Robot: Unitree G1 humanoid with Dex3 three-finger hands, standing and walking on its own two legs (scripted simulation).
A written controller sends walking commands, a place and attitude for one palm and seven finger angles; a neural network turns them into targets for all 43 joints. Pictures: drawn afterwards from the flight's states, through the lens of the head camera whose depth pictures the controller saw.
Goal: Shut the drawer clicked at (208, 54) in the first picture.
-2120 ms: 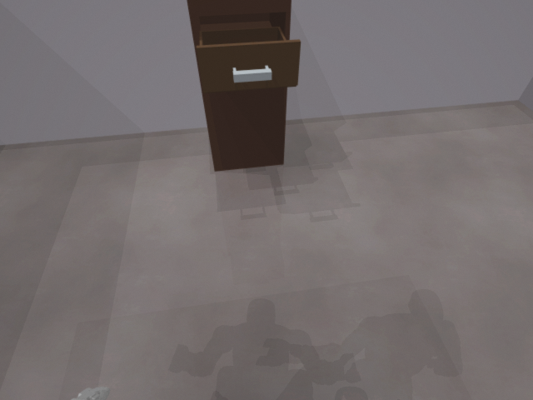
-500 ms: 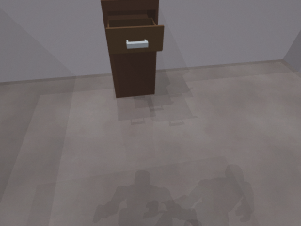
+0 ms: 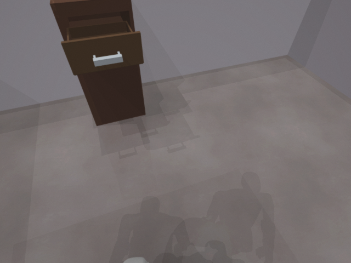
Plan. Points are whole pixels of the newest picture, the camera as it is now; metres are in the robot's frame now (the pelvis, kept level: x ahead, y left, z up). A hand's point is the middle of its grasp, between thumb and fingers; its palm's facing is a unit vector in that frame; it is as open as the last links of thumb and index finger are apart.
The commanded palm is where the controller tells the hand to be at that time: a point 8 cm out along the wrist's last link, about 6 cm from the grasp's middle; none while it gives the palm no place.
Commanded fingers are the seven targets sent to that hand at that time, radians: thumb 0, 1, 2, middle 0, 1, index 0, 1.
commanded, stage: walk to a spot facing it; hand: left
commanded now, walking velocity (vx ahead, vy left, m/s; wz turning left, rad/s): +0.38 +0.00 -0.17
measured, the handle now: (107, 57) +0.96 +0.40 -0.04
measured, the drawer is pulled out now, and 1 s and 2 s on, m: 0.29 0.29 0.29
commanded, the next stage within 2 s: turn to face it in 0.94 s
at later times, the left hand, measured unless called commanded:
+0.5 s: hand (93, 232) +0.23 +0.26 -0.18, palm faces -0.05 -0.99 -0.15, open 7.3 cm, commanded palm none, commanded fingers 0.00 0.90 0.90 -0.20 -0.30 -0.20 -0.30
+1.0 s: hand (157, 140) +0.59 +0.12 -0.18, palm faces -0.35 -0.92 -0.16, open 7.3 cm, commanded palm none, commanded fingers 0.00 0.90 0.90 -0.20 -0.30 -0.20 -0.30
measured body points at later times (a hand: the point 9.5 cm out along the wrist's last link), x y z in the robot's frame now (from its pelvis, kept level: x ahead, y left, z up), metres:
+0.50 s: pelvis +0.22 +0.08 +0.01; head +0.22 +0.11 +0.46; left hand +0.23 +0.31 -0.16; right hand +0.24 -0.16 -0.12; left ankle +0.24 +0.14 -0.73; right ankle +0.17 -0.06 -0.63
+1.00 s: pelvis +0.42 +0.00 -0.02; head +0.45 -0.01 +0.43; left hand +0.60 +0.17 -0.16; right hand +0.24 -0.15 -0.17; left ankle +0.29 +0.15 -0.64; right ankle +0.47 -0.09 -0.73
